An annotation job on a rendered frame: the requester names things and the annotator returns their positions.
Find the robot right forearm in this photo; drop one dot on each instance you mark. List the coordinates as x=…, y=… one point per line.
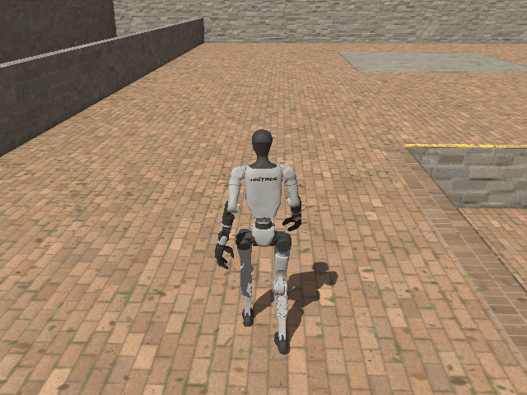
x=296, y=212

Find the humanoid robot torso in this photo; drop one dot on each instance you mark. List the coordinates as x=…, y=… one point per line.
x=263, y=191

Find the robot left forearm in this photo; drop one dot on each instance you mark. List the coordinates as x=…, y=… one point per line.
x=227, y=220

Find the robot right hand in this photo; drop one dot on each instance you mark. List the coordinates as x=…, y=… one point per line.
x=294, y=227

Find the robot head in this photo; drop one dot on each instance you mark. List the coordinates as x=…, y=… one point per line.
x=262, y=141

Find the robot left hand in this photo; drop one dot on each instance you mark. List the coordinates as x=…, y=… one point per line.
x=219, y=252

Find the robot left upper arm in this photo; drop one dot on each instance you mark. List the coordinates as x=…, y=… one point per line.
x=237, y=174

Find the robot right upper arm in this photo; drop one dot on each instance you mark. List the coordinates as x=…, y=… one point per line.
x=289, y=174

